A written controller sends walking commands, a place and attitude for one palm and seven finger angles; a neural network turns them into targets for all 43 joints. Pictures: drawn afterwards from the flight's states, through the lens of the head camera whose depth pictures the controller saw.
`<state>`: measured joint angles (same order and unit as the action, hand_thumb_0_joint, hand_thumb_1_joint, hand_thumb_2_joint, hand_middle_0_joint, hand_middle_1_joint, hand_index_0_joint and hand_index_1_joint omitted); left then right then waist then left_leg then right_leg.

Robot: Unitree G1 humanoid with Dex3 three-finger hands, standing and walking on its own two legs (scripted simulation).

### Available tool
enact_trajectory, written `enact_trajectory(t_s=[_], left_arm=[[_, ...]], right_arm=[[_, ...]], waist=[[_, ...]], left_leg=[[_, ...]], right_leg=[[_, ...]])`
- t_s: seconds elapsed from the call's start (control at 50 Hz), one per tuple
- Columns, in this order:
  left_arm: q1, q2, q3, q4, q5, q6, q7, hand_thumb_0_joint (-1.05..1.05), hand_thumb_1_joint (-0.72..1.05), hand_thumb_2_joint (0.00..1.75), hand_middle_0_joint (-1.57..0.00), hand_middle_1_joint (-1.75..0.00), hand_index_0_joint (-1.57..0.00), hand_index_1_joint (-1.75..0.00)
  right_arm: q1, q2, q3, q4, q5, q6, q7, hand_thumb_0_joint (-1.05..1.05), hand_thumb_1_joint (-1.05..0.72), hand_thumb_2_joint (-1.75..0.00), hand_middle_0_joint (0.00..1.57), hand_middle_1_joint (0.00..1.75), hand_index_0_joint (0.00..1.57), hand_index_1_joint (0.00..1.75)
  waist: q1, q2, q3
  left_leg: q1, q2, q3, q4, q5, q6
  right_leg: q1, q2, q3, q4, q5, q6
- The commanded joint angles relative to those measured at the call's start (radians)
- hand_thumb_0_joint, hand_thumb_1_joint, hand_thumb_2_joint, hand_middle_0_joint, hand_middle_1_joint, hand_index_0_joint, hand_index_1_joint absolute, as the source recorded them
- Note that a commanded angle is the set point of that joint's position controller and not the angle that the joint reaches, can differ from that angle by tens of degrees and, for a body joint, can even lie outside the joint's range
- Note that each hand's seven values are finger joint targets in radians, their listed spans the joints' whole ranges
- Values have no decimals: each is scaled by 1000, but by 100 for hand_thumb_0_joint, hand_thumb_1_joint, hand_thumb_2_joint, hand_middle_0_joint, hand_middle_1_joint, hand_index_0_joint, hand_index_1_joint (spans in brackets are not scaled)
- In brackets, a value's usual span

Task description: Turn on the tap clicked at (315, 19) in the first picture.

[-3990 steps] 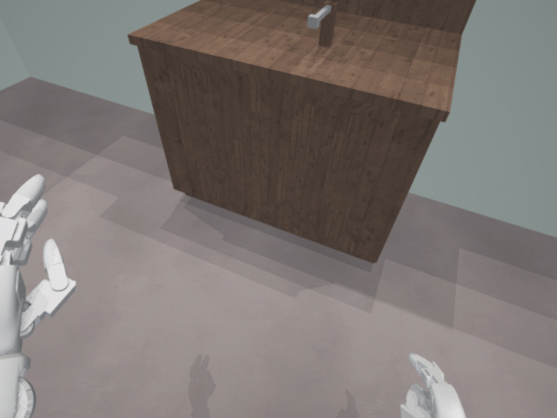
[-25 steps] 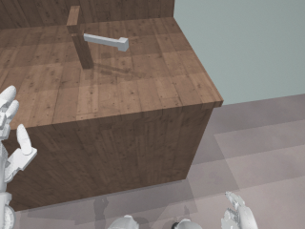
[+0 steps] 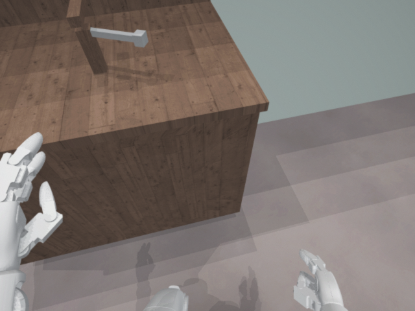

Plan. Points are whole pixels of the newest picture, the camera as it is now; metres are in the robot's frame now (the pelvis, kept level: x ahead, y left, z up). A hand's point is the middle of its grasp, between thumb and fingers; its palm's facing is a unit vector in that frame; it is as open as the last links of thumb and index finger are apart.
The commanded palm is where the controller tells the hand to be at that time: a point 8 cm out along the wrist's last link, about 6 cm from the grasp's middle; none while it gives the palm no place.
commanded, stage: stop stepping back and stand still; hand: left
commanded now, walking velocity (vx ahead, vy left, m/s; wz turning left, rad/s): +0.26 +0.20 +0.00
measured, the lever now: (140, 38) +0.68 +0.20 +0.15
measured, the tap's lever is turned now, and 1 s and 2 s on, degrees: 61 61 61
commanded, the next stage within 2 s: stand and check the lever's angle in 0.70 s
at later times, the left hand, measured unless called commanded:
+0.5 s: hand out of the picture +0.11 +0.24 +0.15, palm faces +0.46 -0.82 -0.32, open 7.4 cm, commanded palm +0.06 +0.28 +0.17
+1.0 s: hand (4, 305) +0.12 +0.24 +0.14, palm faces +0.41 -0.84 -0.36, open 7.4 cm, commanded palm +0.06 +0.29 +0.17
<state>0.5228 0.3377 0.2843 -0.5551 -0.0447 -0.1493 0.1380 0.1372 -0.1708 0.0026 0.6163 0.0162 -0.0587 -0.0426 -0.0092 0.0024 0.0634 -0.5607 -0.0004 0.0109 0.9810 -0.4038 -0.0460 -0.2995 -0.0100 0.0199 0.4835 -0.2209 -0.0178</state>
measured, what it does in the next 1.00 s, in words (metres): steps on the spot: left foot, then left foot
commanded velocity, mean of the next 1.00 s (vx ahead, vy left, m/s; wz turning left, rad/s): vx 0.12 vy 0.01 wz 0.00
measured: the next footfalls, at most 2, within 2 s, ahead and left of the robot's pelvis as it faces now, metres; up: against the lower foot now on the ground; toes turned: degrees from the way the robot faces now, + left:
left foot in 0.16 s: -0.02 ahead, +0.14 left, +0.00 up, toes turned +5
left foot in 0.60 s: -0.01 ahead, +0.12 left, +0.00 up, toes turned +6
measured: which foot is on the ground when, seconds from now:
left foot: up 0.00-0.14, down 0.16-0.36, up 0.38-0.58, down 0.60-1.00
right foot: down 0.00-1.00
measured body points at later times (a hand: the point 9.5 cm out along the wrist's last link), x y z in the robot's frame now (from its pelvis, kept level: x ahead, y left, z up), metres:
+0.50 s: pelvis -0.08 -0.01 -0.01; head -0.10 -0.02 +0.44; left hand +0.08 +0.28 +0.17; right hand +0.08 -0.23 -0.11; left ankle -0.08 +0.12 -0.69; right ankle -0.02 -0.09 -0.74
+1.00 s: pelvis -0.08 +0.00 -0.01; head -0.07 +0.00 +0.44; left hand +0.09 +0.28 +0.16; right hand +0.09 -0.24 -0.10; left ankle -0.05 +0.12 -0.75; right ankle -0.04 -0.10 -0.74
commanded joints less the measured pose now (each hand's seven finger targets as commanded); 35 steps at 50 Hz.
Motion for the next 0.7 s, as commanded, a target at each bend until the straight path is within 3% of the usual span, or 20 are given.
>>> enact_trajectory(t_s=[0.0, 0.08, 0.12, 0.16, 0.18, 0.2, 0.24, 0.3, 0.32, 0.34, 0.36, 0.42, 0.46, 0.5, 0.54, 0.56, 0.58, 0.6, 0.62, 0.68], left_arm=[[83, 201, 218, -169, -15, -55, 45, 0, 90, 90, -20, -30, -20, -30], [39, 205, 206, -203, -26, -47, 62, 0, 90, 90, -20, -30, -20, -30], [30, 206, 192, -242, -26, -53, 60, 0, 90, 90, -20, -30, -20, -30], [43, 201, 187, -264, -24, -52, 54, 0, 90, 90, -20, -30, -20, -30], [52, 199, 185, -236, -22, -42, 54, 0, 90, 90, -20, -30, -20, -30], [-3, 205, 173, -264, -9, -46, 57, 0, 90, 90, -20, -30, -20, -30], [-64, 169, 152, -176, 1, -38, 59, 0, 90, 90, -20, -30, -20, -30], [-143, 143, 111, -81, 9, -31, 49, 0, 90, 90, -20, -30, -20, -30], [-137, 149, 107, -32, 14, -25, 43, 0, 90, 90, -20, -30, -20, -30], [-168, 157, 96, -32, 12, -16, 33, 0, 90, 90, -20, -30, -20, -30], [-247, 170, 94, -65, 1, -22, 25, 0, 90, 90, -20, -30, -20, -30], [-242, 197, 117, -72, 4, -34, 16, 0, 90, 90, -20, -30, -20, -30], [-196, 205, 133, -109, 1, -39, 27, 0, 90, 90, -20, -30, -20, -30], [-162, 205, 136, -143, -1, -35, 39, 0, 90, 90, -20, -30, -20, -30], [-132, 194, 137, -179, -9, -36, 51, 0, 90, 90, -20, -30, -20, -30], [-135, 189, 144, -211, -14, -40, 56, 0, 90, 90, -20, -30, -20, -30], [-138, 180, 140, -224, -15, -41, 62, 0, 90, 90, -20, -30, -20, -30], [-176, 210, 164, -226, 3, -41, 64, 0, 90, 90, -20, -30, -20, -30], [-178, 229, 192, -177, 8, -36, 60, 0, 90, 90, -20, -30, -20, -30], [-113, 182, 160, -91, 2, -11, 45, 0, 90, 90, -20, -30, -20, -30]], right_arm=[[-66, -95, -36, -210, 14, -26, -20, 0, -90, -90, 20, 30, 20, 30], [-16, -146, -72, -205, 19, -47, -25, 0, -90, -90, 20, 30, 20, 30], [-1, -171, -81, -203, 17, -66, -31, 0, -90, -90, 20, 30, 20, 30], [0, -198, -87, -211, 22, -77, -32, 0, -90, -90, 20, 30, 20, 30], [13, -193, -89, -209, 29, -77, -32, 0, -90, -90, 20, 30, 20, 30], [3, -167, -72, -183, 16, -75, -33, 0, -90, -90, 20, 30, 20, 30], [-5, -173, -66, -151, 14, -87, -30, 0, -90, -90, 20, 30, 20, 30], [-15, -185, -64, -135, 8, -87, -33, 0, -90, -90, 20, 30, 20, 30], [-17, -179, -69, -135, 2, -77, -34, 0, -90, -90, 20, 30, 20, 30], [-32, -168, -75, -142, 4, -68, -31, 0, -90, -90, 20, 30, 20, 30], [-42, -164, -68, -136, 5, -78, -28, 0, -90, -90, 20, 30, 20, 30], [-2, -147, -55, -103, -6, -69, -17, 0, -90, -90, 20, 30, 20, 30], [-26, -123, -34, -117, -7, -60, -22, 0, -90, -90, 20, 30, 20, 30], [-37, -119, -26, -133, -10, -64, -32, 0, -90, -90, 20, 30, 20, 30], [-29, -132, -25, -140, -17, -68, -42, 0, -90, -90, 20, 30, 20, 30], [-26, -158, -27, -150, -23, -72, -44, 0, -90, -90, 20, 30, 20, 30], [-23, -168, -27, -164, -17, -74, -45, 0, -90, -90, 20, 30, 20, 30], [-22, -149, -28, -165, -13, -77, -42, 0, -90, -90, 20, 30, 20, 30], [-18, -133, -33, -138, -13, -80, -37, 0, -90, -90, 20, 30, 20, 30], [-24, -142, -29, -135, -1, -89, -23, 0, -90, -90, 20, 30, 20, 30]], waist=[[-10, -115, -267], [-13, -143, -221], [-13, -14, -200], [2, 204, -193], [-1, 216, -203], [-18, 297, -155], [-14, 245, -41], [10, 87, -16], [16, -92, -11], [12, -306, -14], [0, -287, -5], [-27, -83, -45], [-16, -111, -74], [-6, -116, -95], [-11, 19, -110], [-10, 177, -102], [-15, 355, -73], [-16, 288, -47], [-10, 175, -53], [3, 194, -39]], left_leg=[[132, 23, 4, -179, 35, 25], [288, 26, 10, -505, 98, 64], [378, 79, -22, -640, 177, 100], [446, 203, -163, -634, 363, 154], [490, 231, -168, -618, 430, 168], [431, 231, -213, -685, 316, 178], [228, 245, -232, -755, -59, 197], [105, 156, -116, -584, -254, 143], [34, 61, -33, -370, -233, 112], [5, -15, 24, -65, -151, 78], [0, -3, -21, 105, -44, 66], [128, 56, -20, 32, 31, 58], [292, 55, 40, -144, 34, 64], [416, 47, 71, -333, 5, 75], [471, 35, 60, -512, -65, 90], [431, 137, -141, -678, -243, 140], [424, 308, -386, -826, -366, 198], [327, 369, -446, -879, -346, 251], [301, 339, -382, -855, -286, 242], [213, 256, -172, -775, -191, 181]], right_leg=[[193, -254, 127, -28, 585, -96], [143, -271, 198, -70, 202, -68], [100, -180, 139, 7, 84, -26], [-4, -41, 15, 139, -12, 27], [-54, -8, -43, 192, -91, 42], [-100, -8, -58, 249, -211, 44], [-43, 1, -52, 286, -235, 31], [133, 9, -53, -25, -168, 10], [154, -65, 105, -149, -286, -41], [83, -261, 451, -333, -479, -126], [39, -322, 527, -383, -459, -139], [-64, -276, 318, -306, -402, -152], [-143, -227, 169, -288, -385, -125], [-177, -211, 136, -244, -456, -110], [-160, -147, 109, -124, -476, -83], [-163, -61, 63, 50, -434, -47], [-224, 35, -61, 291, -310, 2], [-224, 38, -20, 467, -266, 12], [-207, 8, -3, 522, -229, 15], [-29, -12, -61, 260, -205, 26]])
